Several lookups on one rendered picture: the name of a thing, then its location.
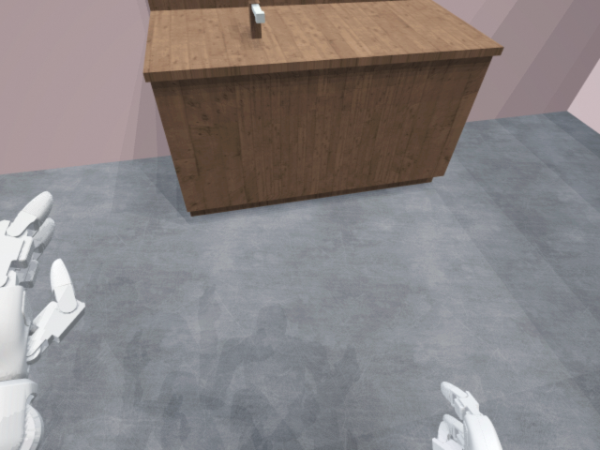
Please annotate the right robot hand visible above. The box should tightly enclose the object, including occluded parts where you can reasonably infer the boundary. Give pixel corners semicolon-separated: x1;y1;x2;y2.
432;382;503;450

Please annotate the left robot forearm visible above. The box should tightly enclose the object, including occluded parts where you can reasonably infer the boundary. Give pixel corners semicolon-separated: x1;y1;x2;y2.
0;379;44;450

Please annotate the left robot hand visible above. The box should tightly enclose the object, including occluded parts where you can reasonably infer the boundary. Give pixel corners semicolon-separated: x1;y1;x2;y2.
0;191;85;382

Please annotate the tap lever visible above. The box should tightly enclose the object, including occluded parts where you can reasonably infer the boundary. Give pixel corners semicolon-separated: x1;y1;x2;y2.
251;4;265;23

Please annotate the counter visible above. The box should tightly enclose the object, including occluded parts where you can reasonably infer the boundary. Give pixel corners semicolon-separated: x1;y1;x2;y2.
143;0;504;217

